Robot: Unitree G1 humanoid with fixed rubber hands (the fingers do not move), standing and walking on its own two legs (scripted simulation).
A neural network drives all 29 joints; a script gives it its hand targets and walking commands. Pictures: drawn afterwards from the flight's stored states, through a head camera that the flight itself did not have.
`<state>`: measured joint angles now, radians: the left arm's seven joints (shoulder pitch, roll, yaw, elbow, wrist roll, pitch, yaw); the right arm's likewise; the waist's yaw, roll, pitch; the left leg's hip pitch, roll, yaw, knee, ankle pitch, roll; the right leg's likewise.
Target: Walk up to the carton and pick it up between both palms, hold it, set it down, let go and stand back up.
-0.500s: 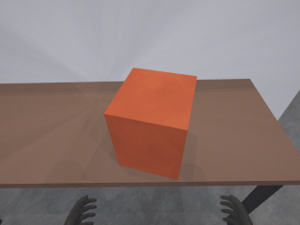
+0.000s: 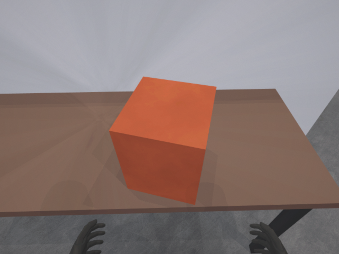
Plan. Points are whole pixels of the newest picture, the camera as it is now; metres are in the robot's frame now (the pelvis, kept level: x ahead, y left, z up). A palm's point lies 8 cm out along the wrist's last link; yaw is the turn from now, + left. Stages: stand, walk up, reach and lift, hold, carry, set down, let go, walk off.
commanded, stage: let go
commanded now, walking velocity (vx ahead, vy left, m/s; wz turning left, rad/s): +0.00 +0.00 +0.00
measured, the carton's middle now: (169, 140) +0.42 +0.03 +0.04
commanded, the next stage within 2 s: stand in 0.30 s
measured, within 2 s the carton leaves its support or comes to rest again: neither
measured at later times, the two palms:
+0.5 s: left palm out of the picture +0.12 +0.28 -0.09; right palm out of the picture +0.12 -0.26 -0.10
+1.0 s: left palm out of the picture +0.05 +0.31 -0.09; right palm out of the picture +0.07 -0.29 -0.10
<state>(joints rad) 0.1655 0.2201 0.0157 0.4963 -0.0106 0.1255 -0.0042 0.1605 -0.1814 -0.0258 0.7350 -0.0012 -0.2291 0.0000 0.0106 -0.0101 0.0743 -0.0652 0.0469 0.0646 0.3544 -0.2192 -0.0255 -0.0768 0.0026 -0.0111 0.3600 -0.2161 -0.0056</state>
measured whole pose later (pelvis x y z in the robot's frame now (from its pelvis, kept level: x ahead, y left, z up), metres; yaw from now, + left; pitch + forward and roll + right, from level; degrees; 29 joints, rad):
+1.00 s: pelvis -0.03 +0.01 +0.00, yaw +2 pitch -4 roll +0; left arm 0.26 0.38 0.02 0.80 0.01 -0.03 0.00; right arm 0.21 -0.37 -0.03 0.90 -0.01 -0.03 0.03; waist 0.00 0.01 0.03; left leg -0.14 0.02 0.03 0.40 -0.19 -0.01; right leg -0.14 -0.02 -0.04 0.41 -0.20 0.01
